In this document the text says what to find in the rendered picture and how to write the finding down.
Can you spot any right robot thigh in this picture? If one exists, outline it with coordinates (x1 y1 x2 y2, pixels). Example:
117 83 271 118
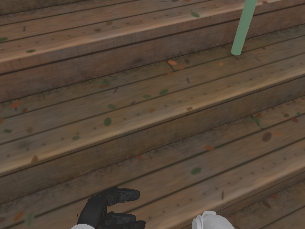
192 214 234 229

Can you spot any right robot shin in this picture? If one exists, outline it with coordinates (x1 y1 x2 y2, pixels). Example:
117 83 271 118
202 211 216 218

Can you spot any left robot hand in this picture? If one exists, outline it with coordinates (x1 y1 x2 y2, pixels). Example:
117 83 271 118
76 186 146 229

